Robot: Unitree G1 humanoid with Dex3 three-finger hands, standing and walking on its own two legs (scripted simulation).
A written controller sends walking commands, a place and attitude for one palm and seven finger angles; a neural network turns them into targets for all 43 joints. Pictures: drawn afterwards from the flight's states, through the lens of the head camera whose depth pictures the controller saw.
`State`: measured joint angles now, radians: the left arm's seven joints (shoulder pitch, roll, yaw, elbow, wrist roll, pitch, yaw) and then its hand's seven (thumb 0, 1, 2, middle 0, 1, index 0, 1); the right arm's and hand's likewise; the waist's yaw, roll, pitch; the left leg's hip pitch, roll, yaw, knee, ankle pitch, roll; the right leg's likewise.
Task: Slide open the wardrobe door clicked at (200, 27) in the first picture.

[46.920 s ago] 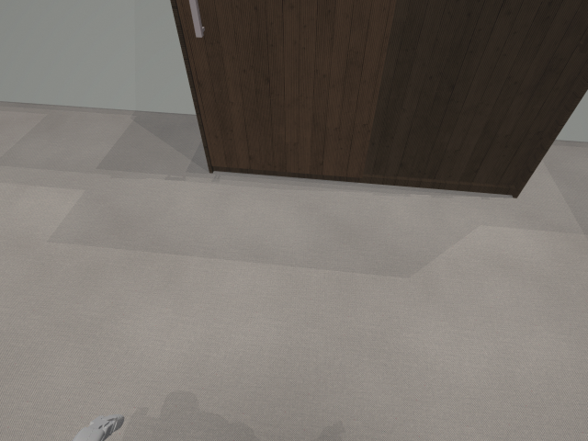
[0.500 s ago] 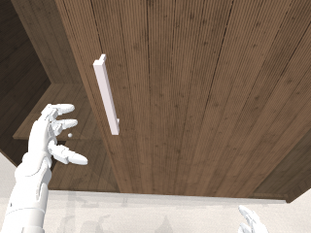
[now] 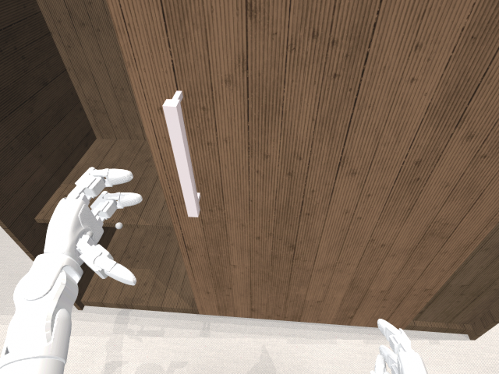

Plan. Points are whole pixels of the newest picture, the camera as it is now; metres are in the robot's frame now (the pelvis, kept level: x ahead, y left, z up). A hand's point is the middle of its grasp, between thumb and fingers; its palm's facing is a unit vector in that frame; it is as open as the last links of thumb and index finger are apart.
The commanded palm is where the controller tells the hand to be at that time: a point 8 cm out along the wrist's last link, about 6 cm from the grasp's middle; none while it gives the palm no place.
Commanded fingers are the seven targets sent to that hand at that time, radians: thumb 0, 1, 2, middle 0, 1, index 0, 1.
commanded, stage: draw the hand back to the body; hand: left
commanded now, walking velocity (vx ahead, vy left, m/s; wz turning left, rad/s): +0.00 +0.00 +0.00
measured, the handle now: (187, 160) +0.48 +0.19 +0.10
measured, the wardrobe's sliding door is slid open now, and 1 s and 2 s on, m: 0.50 0.50 0.50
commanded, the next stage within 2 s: step back with the hand held close in 1.42 s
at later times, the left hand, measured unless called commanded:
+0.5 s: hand (66, 254) +0.21 +0.26 +0.16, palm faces +0.34 -0.91 -0.24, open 13.9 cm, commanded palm +0.17 +0.29 +0.16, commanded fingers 0.00 -0.04 0.44 -0.23 -0.85 -0.23 -0.85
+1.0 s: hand (38, 253) +0.20 +0.28 +0.18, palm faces +0.45 -0.81 -0.37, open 9.2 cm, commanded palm +0.15 +0.31 +0.19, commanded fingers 0.00 0.86 0.88 -0.20 -0.32 -0.20 -0.32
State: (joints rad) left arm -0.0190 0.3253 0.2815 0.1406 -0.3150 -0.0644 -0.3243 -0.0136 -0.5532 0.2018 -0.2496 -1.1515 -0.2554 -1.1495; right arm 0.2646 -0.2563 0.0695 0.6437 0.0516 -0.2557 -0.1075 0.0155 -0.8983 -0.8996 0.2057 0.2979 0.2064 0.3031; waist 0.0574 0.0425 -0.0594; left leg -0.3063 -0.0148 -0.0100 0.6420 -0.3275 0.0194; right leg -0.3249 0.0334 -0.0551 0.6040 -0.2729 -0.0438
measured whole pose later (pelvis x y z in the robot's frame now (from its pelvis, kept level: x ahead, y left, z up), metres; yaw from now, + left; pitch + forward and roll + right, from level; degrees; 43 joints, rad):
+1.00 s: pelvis +0.01 +0.02 +0.02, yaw +0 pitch -6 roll +0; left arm 0.43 0.35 0.32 -0.36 -0.07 -0.08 0.09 0.00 0.51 0.72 -0.22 -0.53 -0.23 -0.52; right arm 0.22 -0.23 0.02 0.67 -0.01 -0.15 -0.06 0.02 -0.90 -0.90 0.21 0.30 0.21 0.30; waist 0.09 0.06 0.00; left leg -0.07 -0.04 0.01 0.42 -0.24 0.04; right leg -0.10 0.02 -0.03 0.40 -0.19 -0.02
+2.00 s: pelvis -0.03 +0.04 +0.01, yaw -2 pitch +0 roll +0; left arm 0.53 0.44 0.44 -0.48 -0.03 -0.18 0.12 0.02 0.88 0.90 -0.21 -0.30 -0.22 -0.30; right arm 0.21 -0.24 -0.02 0.54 0.01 -0.04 -0.08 0.01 -0.90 -0.90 0.20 0.30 0.20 0.30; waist 0.02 -0.01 0.01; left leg -0.29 -0.06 0.06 0.52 -0.23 0.08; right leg -0.33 -0.01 0.01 0.51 -0.17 0.02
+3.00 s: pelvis -0.19 +0.05 +0.00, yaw -7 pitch +4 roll -2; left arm 0.39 0.44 0.39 -0.51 -0.02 -0.29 0.11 0.01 0.88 0.90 -0.21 -0.30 -0.21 -0.30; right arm 0.14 -0.16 0.01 0.68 -0.01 -0.18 -0.05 0.01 -0.90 -0.90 0.21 0.30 0.21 0.30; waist 0.10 -0.05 -0.03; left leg -0.65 -0.01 0.07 0.90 -0.40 -0.04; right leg -0.05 -0.03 0.05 0.42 -0.43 0.04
